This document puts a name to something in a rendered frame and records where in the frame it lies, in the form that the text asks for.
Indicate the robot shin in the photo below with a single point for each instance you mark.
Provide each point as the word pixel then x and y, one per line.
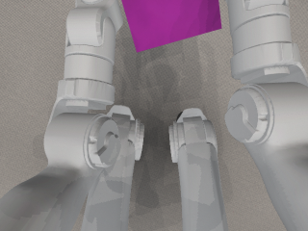
pixel 120 109
pixel 209 129

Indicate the robot right forearm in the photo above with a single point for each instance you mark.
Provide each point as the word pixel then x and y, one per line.
pixel 263 51

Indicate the left robot shin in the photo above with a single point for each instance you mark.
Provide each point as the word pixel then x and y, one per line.
pixel 120 109

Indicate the right robot shin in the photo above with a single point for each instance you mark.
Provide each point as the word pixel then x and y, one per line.
pixel 209 129

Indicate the carton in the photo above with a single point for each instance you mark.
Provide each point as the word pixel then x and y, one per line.
pixel 155 23

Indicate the robot left upper arm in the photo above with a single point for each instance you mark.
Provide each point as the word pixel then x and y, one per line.
pixel 77 146

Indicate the robot right upper arm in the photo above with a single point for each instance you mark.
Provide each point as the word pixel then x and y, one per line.
pixel 271 120

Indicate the robot left forearm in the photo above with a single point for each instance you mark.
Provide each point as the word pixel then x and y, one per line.
pixel 89 57

